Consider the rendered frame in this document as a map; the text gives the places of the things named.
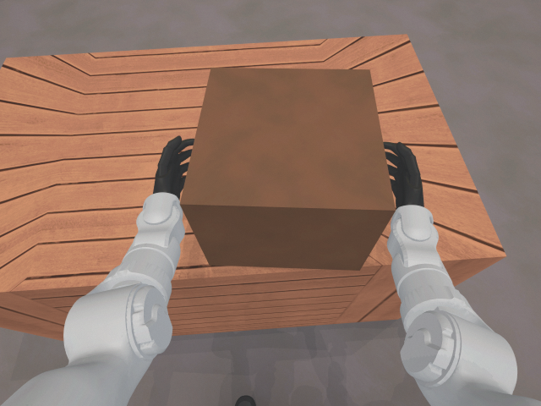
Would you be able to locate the robot left upper arm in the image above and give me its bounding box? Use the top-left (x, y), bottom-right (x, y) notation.
top-left (1, 283), bottom-right (172, 406)

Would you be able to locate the right robot forearm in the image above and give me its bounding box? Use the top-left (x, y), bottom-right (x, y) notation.
top-left (387, 205), bottom-right (517, 389)

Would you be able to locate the carton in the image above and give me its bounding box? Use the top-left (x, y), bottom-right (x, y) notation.
top-left (180, 68), bottom-right (396, 271)

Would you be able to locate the robot right upper arm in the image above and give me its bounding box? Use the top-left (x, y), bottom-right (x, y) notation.
top-left (400, 310), bottom-right (541, 406)

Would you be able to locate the robot right hand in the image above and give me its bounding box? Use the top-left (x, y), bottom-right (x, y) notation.
top-left (383, 142), bottom-right (424, 209)

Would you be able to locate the pedestal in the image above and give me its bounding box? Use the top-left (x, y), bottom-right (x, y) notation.
top-left (0, 34), bottom-right (506, 341)

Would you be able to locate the robot left hand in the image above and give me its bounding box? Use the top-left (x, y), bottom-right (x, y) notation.
top-left (153, 135), bottom-right (194, 200)

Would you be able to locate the left robot forearm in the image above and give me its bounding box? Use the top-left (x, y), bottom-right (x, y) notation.
top-left (63, 192), bottom-right (185, 356)

